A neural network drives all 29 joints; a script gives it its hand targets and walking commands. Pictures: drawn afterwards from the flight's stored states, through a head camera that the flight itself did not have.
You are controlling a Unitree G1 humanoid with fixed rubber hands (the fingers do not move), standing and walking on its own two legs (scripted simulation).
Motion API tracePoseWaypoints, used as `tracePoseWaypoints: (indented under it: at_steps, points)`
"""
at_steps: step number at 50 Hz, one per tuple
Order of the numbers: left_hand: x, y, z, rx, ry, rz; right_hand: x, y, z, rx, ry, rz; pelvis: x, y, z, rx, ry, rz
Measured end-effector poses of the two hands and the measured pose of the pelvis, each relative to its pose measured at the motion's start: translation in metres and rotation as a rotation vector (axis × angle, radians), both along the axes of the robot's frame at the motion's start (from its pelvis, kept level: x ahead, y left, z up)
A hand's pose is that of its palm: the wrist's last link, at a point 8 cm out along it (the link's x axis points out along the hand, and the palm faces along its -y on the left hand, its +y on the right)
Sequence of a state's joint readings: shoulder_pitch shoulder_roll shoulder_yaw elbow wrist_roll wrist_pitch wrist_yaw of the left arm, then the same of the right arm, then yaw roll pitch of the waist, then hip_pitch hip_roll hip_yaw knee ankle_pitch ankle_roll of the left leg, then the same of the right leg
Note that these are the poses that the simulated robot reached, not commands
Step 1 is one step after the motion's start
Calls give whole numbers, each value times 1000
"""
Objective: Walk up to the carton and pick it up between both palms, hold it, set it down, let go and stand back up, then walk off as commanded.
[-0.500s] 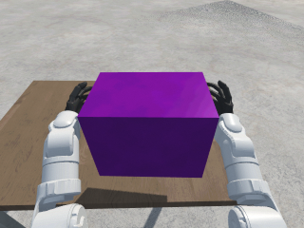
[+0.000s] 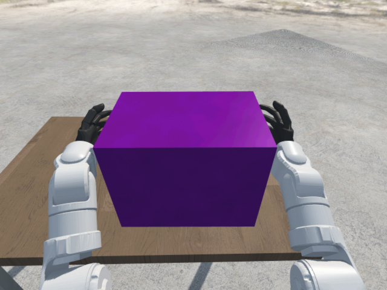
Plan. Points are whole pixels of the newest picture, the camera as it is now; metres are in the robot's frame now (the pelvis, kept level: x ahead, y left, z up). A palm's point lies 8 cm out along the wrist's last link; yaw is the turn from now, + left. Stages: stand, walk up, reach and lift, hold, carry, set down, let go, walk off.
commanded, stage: hold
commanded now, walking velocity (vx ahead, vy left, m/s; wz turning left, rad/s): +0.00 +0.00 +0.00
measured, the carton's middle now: (187, 158) +0.36 +0.00 +0.15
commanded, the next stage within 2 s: none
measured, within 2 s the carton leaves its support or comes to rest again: neither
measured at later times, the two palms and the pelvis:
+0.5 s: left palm (95, 131) +0.40 +0.20 +0.20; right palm (269, 135) +0.39 -0.18 +0.19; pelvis +0.02 +0.01 +0.00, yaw +0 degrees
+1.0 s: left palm (89, 141) +0.35 +0.19 +0.21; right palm (278, 136) +0.36 -0.18 +0.21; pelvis +0.01 +0.00 +0.00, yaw +0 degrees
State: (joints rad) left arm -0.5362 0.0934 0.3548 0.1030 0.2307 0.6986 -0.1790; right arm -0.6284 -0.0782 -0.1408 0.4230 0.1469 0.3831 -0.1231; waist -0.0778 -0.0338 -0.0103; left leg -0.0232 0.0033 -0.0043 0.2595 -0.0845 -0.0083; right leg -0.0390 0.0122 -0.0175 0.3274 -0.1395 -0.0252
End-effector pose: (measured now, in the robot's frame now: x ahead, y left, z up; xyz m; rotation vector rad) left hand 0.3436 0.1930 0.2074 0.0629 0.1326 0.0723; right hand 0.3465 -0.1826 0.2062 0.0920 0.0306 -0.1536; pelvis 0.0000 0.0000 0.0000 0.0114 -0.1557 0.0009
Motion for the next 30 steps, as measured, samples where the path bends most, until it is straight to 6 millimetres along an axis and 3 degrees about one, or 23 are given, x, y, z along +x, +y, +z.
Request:
tracePoseWaypoints:
  at_steps: [6,12,23,30]
  points:
    - [10,-6,8,-25,16,-18,2,-7,6,-37,9,-16,-11,-2,1,0,24,2]
    - [26,-5,1,-36,53,-33,11,-7,-6,-50,49,-20,-11,1,1,-4,54,0]
    - [56,4,-7,-45,38,-23,42,3,-15,-50,34,-14,16,11,1,0,83,3]
    - [48,10,-28,-26,57,7,47,11,-29,-28,58,-5,35,9,2,-1,63,-2]
